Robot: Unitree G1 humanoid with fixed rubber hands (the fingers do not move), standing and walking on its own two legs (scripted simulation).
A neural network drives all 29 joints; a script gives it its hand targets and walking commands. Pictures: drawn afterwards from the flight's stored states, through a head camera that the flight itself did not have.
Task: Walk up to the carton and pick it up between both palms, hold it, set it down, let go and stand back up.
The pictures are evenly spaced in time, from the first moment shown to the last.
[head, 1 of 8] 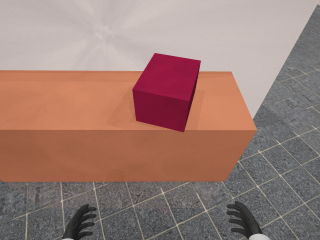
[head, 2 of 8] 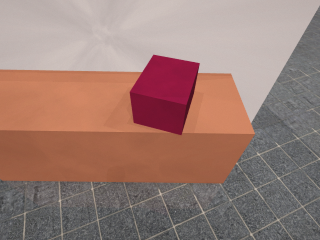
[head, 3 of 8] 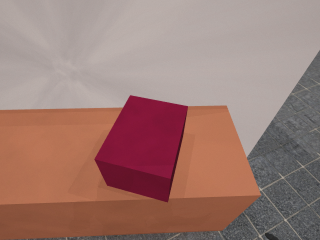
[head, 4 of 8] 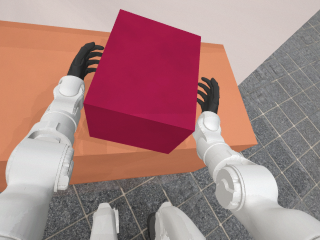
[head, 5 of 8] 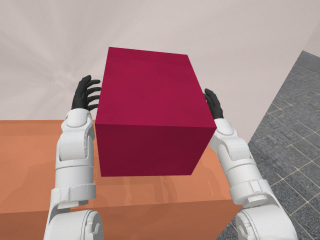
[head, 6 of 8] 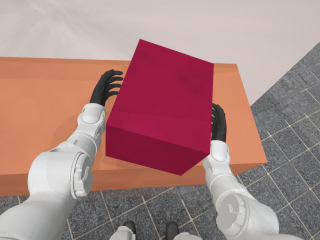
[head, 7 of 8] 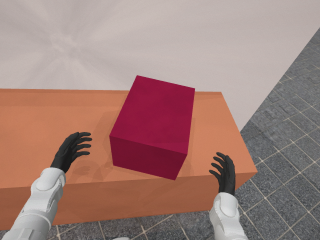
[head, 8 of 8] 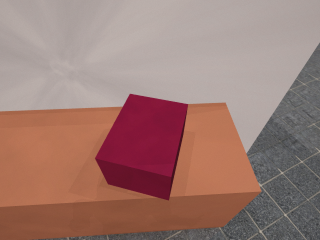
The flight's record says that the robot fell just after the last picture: no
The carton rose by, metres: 0.29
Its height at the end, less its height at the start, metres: +0.00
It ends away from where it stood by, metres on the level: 0.00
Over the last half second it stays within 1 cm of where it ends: yes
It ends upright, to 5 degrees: yes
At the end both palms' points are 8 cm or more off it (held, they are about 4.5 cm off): yes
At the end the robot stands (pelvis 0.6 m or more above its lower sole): yes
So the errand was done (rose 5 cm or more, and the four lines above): yes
